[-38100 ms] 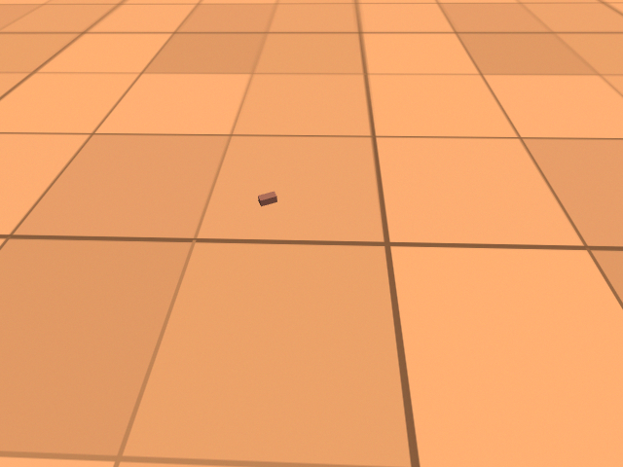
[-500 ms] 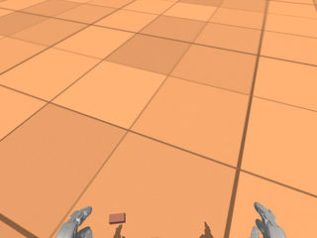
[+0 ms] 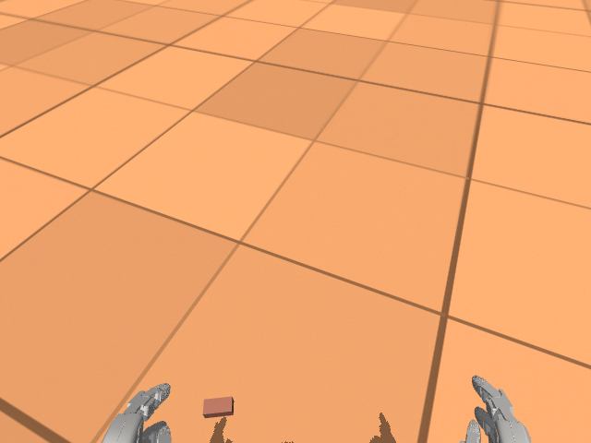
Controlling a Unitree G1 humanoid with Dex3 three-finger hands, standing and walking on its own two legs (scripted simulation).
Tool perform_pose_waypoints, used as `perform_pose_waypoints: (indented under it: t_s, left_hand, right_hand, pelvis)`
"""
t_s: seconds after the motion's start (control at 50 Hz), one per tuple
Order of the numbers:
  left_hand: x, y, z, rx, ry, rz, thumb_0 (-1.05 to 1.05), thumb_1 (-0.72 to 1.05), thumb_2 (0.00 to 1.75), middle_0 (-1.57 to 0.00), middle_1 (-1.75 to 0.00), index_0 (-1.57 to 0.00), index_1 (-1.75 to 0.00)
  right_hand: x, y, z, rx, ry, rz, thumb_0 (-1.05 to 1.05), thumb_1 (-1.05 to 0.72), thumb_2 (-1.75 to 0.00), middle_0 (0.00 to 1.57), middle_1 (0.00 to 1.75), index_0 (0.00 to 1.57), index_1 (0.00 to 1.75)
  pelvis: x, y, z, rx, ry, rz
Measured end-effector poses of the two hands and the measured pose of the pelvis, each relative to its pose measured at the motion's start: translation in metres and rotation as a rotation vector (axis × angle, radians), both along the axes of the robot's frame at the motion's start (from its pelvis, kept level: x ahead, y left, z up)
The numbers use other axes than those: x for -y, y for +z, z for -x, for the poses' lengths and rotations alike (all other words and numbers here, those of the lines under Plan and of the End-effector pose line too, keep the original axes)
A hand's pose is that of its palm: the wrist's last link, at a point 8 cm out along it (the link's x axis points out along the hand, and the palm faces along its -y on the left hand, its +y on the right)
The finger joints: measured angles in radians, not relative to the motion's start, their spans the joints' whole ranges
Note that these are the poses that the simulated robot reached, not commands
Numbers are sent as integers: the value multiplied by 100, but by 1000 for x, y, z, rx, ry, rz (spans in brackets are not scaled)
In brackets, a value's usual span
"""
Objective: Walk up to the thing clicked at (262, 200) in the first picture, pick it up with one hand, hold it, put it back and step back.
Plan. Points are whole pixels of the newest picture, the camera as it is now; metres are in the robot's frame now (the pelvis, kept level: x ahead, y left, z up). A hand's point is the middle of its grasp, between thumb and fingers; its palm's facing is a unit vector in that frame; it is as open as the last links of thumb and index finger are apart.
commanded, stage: home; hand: left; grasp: from above
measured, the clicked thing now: (218, 407) +0.41 +0.26 -0.69
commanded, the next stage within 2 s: stand in 0.60 s
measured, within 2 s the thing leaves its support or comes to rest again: neither
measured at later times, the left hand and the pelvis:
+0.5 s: hand out of the picture +0.17 +0.18 -0.04, palm faces +0.04 -0.98 -0.20, open 7.4 cm; pelvis +0.00 +0.00 +0.00, yaw +0 degrees
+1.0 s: hand out of the picture +0.10 +0.23 -0.11, palm faces +0.01 -0.94 -0.35, open 7.4 cm; pelvis -0.01 +0.00 +0.03, yaw +0 degrees
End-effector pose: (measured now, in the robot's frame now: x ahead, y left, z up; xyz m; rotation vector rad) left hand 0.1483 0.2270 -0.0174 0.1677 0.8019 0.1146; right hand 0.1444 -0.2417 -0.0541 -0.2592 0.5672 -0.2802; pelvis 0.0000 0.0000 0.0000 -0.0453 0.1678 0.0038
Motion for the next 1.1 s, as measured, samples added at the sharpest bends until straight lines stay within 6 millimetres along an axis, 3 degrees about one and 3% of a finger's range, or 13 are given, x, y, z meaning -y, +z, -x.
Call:
perform_pose_waypoints:
  t_s: [0.7, 0.78, 0.86, 0.96, 1.1]
  left_hand:
    - [3, 0, 3, 4, 2, -2, 2, 91, 90, -20, -30, -20, -30]
    - [-10, -20, -1, 30, -38, -98, 1, 90, 90, -21, -30, -21, -30]
    - [-29, -38, 13, -54, -22, -139, 1, 90, 90, -21, -30, -21, -30]
    - [-47, -50, 46, -185, 25, -156, 1, 90, 90, -21, -30, -20, -30]
    - [-56, -59, 85, -334, 78, -139, 1, 91, 90, -21, -30, -20, -30]
  right_hand:
    - [5, 0, 0, -1, 1, 2, 1, -90, -90, 20, 30, 20, 30]
    - [10, -17, 7, -225, 136, 45, 1, -90, -90, 20, 30, 20, 30]
    - [23, -25, 23, -377, 142, 17, 1, -90, -90, 21, 30, 20, 30]
    - [37, -25, 45, -468, 71, -13, 1, -90, -90, 21, 30, 20, 30]
    - [40, -23, 71, -568, 9, -30, 1, -90, -90, 20, 30, 20, 30]
  pelvis:
    - [3, -1, 2, 1, 3, -1]
    - [4, 6, 10, 86, 0, -30]
    - [5, 15, 13, 131, -2, -50]
    - [3, 24, 9, 160, -5, -53]
    - [-1, 36, 4, 192, -5, -45]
